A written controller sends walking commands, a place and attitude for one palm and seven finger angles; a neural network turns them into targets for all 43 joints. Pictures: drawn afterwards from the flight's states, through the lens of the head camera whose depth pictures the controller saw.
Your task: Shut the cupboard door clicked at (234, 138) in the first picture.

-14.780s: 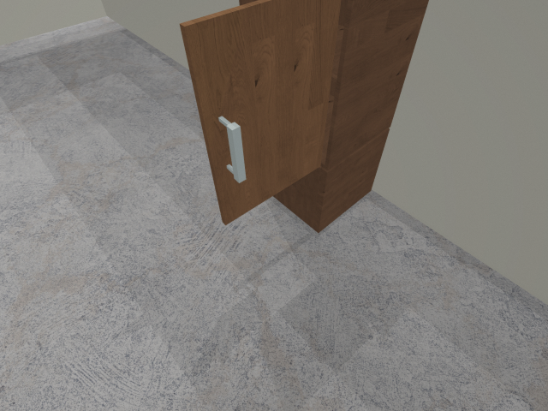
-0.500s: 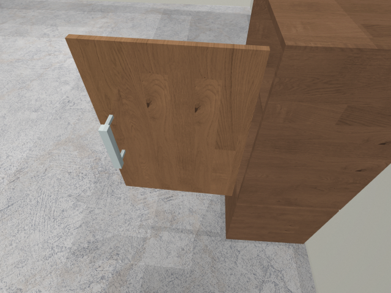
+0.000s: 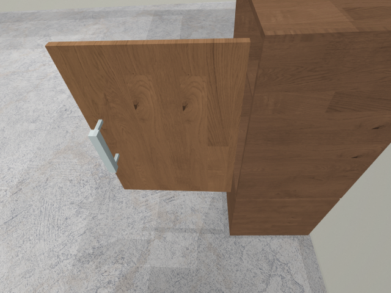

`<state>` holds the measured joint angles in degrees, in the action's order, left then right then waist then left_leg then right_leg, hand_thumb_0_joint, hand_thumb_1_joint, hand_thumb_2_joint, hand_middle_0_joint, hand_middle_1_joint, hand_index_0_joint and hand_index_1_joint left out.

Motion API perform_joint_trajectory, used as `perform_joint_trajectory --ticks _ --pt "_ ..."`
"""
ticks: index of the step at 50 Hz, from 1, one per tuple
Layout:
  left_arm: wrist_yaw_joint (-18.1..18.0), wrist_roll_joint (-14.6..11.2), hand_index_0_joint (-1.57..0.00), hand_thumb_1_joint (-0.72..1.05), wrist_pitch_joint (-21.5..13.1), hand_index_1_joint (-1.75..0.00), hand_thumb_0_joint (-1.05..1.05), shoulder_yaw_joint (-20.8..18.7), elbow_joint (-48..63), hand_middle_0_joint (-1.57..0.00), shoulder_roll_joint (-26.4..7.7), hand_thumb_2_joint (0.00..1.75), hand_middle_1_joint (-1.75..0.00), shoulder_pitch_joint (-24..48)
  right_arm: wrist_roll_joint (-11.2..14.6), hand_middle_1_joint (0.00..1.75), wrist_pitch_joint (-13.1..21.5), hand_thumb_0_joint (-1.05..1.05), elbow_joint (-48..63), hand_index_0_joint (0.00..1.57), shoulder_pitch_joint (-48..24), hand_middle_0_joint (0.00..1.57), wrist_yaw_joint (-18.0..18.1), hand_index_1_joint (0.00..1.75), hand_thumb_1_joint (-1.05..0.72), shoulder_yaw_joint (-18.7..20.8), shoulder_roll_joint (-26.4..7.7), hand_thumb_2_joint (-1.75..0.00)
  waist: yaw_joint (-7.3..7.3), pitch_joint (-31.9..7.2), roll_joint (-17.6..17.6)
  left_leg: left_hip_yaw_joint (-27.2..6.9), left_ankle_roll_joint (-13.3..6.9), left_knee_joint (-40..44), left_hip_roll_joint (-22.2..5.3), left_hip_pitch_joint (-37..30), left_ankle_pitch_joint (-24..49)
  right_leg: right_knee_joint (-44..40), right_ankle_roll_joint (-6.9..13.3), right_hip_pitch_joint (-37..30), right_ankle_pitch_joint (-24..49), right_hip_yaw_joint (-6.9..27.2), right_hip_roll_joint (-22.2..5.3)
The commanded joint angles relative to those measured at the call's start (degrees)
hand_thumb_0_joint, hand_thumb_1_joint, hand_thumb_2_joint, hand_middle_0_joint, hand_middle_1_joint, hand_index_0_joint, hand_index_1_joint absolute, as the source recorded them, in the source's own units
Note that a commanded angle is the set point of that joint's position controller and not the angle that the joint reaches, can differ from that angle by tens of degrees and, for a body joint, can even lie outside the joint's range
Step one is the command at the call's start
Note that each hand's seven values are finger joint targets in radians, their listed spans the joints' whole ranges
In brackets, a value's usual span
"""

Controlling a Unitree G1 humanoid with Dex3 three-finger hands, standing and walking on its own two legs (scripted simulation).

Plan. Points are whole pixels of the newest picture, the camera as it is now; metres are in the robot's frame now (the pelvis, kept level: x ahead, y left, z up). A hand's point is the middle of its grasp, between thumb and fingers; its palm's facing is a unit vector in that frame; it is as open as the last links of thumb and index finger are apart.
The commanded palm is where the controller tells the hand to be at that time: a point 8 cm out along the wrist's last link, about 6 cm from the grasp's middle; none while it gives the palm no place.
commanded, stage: look again from close up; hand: left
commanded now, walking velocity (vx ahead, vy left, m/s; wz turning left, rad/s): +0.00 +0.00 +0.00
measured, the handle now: (106, 147) +0.50 +0.29 -0.04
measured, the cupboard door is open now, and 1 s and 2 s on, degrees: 88 88 88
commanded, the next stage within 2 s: shuffle to correct the standing spot in 0.16 s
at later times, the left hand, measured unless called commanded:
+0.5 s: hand out of the picture +0.01 +0.16 -0.17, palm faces +0.04 -0.98 -0.21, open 7.4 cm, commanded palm none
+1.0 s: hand out of the picture +0.03 +0.24 -0.16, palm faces +0.06 -0.96 -0.29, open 7.4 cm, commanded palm none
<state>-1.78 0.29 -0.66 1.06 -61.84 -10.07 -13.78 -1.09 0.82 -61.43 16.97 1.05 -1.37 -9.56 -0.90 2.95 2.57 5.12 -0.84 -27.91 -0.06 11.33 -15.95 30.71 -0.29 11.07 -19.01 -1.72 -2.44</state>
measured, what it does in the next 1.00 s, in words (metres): lifts its left foot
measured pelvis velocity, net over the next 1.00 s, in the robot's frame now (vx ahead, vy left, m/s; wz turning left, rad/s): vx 0.02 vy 0.04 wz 0.01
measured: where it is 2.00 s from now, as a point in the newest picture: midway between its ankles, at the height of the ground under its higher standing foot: outside the picture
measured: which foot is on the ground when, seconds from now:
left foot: down 0.00-0.82, up 0.84-1.00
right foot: down 0.00-1.00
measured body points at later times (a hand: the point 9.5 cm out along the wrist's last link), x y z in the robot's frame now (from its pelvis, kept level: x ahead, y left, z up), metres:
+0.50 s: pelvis +0.01 -0.02 +0.00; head +0.03 -0.02 +0.45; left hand +0.01 +0.21 -0.16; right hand +0.04 -0.26 -0.16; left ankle -0.01 +0.11 -0.74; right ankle -0.03 -0.12 -0.74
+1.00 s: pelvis +0.02 +0.04 +0.00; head +0.07 +0.03 +0.45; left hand +0.03 +0.29 -0.14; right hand +0.10 -0.19 -0.16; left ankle +0.02 +0.18 -0.68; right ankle -0.02 -0.09 -0.74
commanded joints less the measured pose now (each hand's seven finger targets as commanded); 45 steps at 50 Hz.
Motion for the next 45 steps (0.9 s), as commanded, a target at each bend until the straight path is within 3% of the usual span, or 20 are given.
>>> perform_joint_trajectory --ticks 1,13,16,18,22,25,28,30,32,33,35,37,38,39,40,41,42,43,45 --pt "-0.4 0.1 -0.20 0.90 -0.8 -0.30 0.00 -1.1 1.6 -0.20 -6.4 0.90 -0.30 -3.4 0.2 0.30 1.3 0.00 1.7 0.20 2.0 0.20 0.2 0.30 -0.90 0.9 -5.6 -0.90 1.26 0.2 -5.0 -5.9 -1.5 6.1 -5.5 -0.2 11.0 -5.9 2.5 0.8 10.4 4.1 -3.3" --pt "-0.5 0.2 -0.20 0.90 -1.2 -0.30 0.00 -1.2 0.5 -0.20 -7.1 0.90 -0.30 -4.2 0.4 0.30 1.0 0.00 -0.4 0.20 0.5 0.20 0.4 0.30 -0.90 1.2 -5.2 -0.90 1.15 -1.9 -3.7 -4.2 -0.4 5.4 -5.6 -3.0 12.6 -7.5 2.7 -0.5 18.4 5.5 -4.2" --pt "-0.6 0.4 -0.20 0.90 -1.2 -0.30 0.00 -1.6 0.7 -0.20 -7.7 0.90 -0.30 -5.1 0.4 0.30 0.5 0.00 -0.2 0.20 -0.1 0.20 0.4 0.30 -0.90 1.3 -4.8 -0.90 1.66 -1.9 -3.1 -2.9 0.1 3.7 -4.9 -2.1 10.6 -7.7 3.4 -1.6 21.4 7.0 -5.7" --pt "-0.7 0.4 -0.20 0.90 -1.0 -0.30 0.00 -2.1 0.7 -0.20 -8.7 0.90 -0.30 -5.1 0.3 0.30 -0.2 0.00 0.4 0.20 -0.3 0.20 0.3 0.30 -0.90 1.4 -5.0 -0.90 1.70 -0.6 -4.1 -2.0 0.8 2.4 -4.0 0.2 6.7 -8.6 4.5 -1.5 19.3 9.2 -7.6" --pt "-0.9 0.6 -0.20 0.90 -0.6 -0.30 0.00 -3.2 1.4 -0.20 -10.5 0.90 -0.30 -5.7 0.3 0.30 -1.0 0.00 1.9 0.20 -1.6 0.20 0.1 0.30 -0.90 2.0 -5.1 -0.90 2.16 1.4 -8.3 -0.6 1.5 -1.5 -2.6 4.1 1.0 -11.0 6.9 -1.5 18.7 13.4 -11.9" --pt "-1.0 0.9 -0.20 0.90 -0.4 -0.30 0.00 -3.9 2.1 -0.20 -10.8 0.90 -0.30 -5.9 0.3 0.30 -1.1 0.00 2.9 0.20 -1.8 0.20 0.0 0.30 -0.90 2.4 -5.2 -0.90 2.43 1.0 -9.8 -0.6 1.6 -2.0 -2.3 5.1 -1.0 -9.8 8.3 -2.1 23.0 14.8 -14.0" --pt "-1.1 0.9 -0.20 0.90 0.1 -0.30 0.00 -4.6 3.3 -0.20 -10.7 0.90 -0.30 -4.9 0.3 0.30 -0.8 0.00 3.2 0.20 -0.4 0.20 0.0 0.30 -0.90 2.7 -5.7 -0.90 1.82 -0.3 -7.9 -0.8 1.1 1.2 -2.7 1.2 5.5 -5.1 6.9 -0.1 23.7 11.2 -11.7" --pt "-1.0 1.0 -0.20 0.90 0.7 -0.30 0.00 -4.5 4.3 -0.20 -9.4 0.90 -0.30 -3.6 0.1 0.30 -0.6 0.00 3.1 0.20 1.4 0.20 0.0 0.30 -0.90 3.1 -7.4 -0.90 1.20 -2.2 -0.3 -3.6 -0.6 2.1 -6.0 -3.7 16.3 0.1 4.4 2.9 16.6 5.2 -6.9" --pt "-0.8 1.1 -0.20 0.90 1.3 -0.30 0.00 -4.0 5.5 -0.20 -6.9 0.90 -0.30 -2.2 -0.1 0.30 -0.8 0.00 3.5 0.20 2.4 0.20 0.3 0.30 -0.90 3.4 -9.6 -0.90 1.22 -2.0 8.5 -10.2 -6.0 5.1 -11.7 -5.3 24.3 6.9 1.6 7.6 -1.8 -1.8 -1.0" --pt "-0.8 1.1 -0.20 0.90 1.5 -0.30 0.00 -3.7 5.8 -0.20 -6.2 0.90 -0.30 -1.8 -0.1 0.30 -1.0 0.00 4.1 0.20 2.0 0.20 0.4 0.30 -0.90 3.5 -9.7 -0.90 1.35 -1.0 8.7 -11.6 -8.1 6.3 -13.0 -5.0 26.5 10.2 1.3 9.5 -9.3 -2.5 -0.2" --pt "-0.7 0.9 -0.20 0.90 1.9 -0.30 0.00 -3.6 6.2 -0.20 -5.6 0.90 -0.30 -1.8 -0.3 0.30 -1.1 0.00 5.5 0.20 0.9 0.20 0.4 0.30 -0.90 3.4 -9.6 -0.90 1.91 -0.9 7.9 -11.8 -9.8 6.9 -13.3 -3.8 27.7 13.8 1.7 10.3 -13.2 -2.3 -0.7" --pt "-0.5 1.0 -0.20 0.90 1.7 -0.30 0.00 -3.8 5.7 -0.20 -4.9 0.90 -0.30 -3.7 -0.3 0.30 -1.4 0.00 6.8 0.20 -1.6 0.20 0.3 0.30 -0.90 3.4 -9.4 -0.90 3.55 -1.8 4.8 -9.8 -9.0 3.8 -11.9 -0.6 28.9 8.6 1.8 5.3 -6.1 -2.8 -1.2" --pt "-0.6 1.1 -0.20 0.90 1.4 -0.30 0.00 -4.0 4.9 -0.20 -5.1 0.90 -0.30 -6.3 -0.2 0.30 -1.4 0.00 7.6 0.20 -3.0 0.20 0.3 0.30 -0.90 3.5 -9.6 -0.90 4.96 -3.0 2.2 -8.3 -7.5 0.6 -10.1 1.1 26.4 2.8 2.1 1.2 0.7 -2.2 -2.0" --pt "-0.9 1.3 -0.20 0.90 0.9 -0.30 0.00 -4.5 4.4 -0.20 -7.3 0.90 -0.30 -8.6 0.1 0.30 -1.4 0.00 8.4 0.20 -4.0 0.20 0.2 0.30 -0.90 3.7 -8.9 -0.90 5.90 -3.7 -3.9 -5.3 -4.6 -5.0 -6.7 6.4 19.6 -2.8 3.5 -4.7 10.8 3.9 -6.7" --pt "-1.2 1.5 -0.20 0.90 0.4 -0.30 0.00 -5.4 3.9 -0.20 -11.5 0.90 -0.30 -11.3 0.3 0.30 -1.3 0.00 9.8 0.20 -4.7 0.20 -0.1 0.30 -0.90 3.8 -7.3 -0.90 6.26 -4.9 -15.3 0.0 -0.8 -13.4 -0.8 15.5 3.9 -7.1 7.8 -11.7 26.3 17.7 -18.4" --pt "-1.2 1.2 -0.20 0.90 0.0 -0.30 0.00 -6.0 3.6 -0.20 -14.2 0.90 -0.30 -13.7 0.1 0.30 -1.6 0.00 10.9 0.20 -6.9 0.20 -0.3 0.30 -0.90 3.9 -6.9 -0.90 7.77 -4.3 -15.4 -0.9 1.1 -23.1 1.3 21.0 -16.5 -9.1 14.2 -14.2 42.6 23.8 -27.0" --pt "-1.7 1.3 -0.20 0.90 -0.5 -0.30 0.00 -6.1 3.2 -0.20 -13.6 0.90 -0.30 -13.6 -0.1 0.30 -1.8 0.00 10.6 0.20 -7.7 0.20 -0.2 0.30 -0.90 4.0 -7.0 -0.90 7.38 -3.6 -15.5 -5.2 1.4 -29.7 -0.9 23.2 -17.4 -8.0 15.9 -13.7 46.6 22.9 -26.7" --pt "-2.0 1.5 -0.20 0.90 -0.4 -0.30 0.00 -6.0 3.9 -0.20 -12.4 0.90 -0.30 -11.9 -0.1 0.30 -2.0 0.00 10.5 0.20 -7.9 0.20 -0.5 0.30 -0.90 4.1 -6.9 -0.90 6.76 -2.1 -15.4 -6.8 1.4 -33.1 -1.7 25.0 -15.7 -8.1 15.2 -11.8 44.2 19.9 -25.3" --pt "-1.8 1.9 -0.20 0.90 -0.2 -0.30 0.00 -5.9 5.9 -0.20 -12.2 0.90 -0.30 -6.8 0.2 0.30 -2.3 0.00 10.6 0.20 -8.0 0.20 -1.4 0.30 -0.90 4.1 -6.1 -0.90 4.71 -0.9 -14.7 -6.5 2.0 -33.2 -2.5 24.4 -11.9 -7.9 12.2 -8.4 37.9 12.2 -20.8"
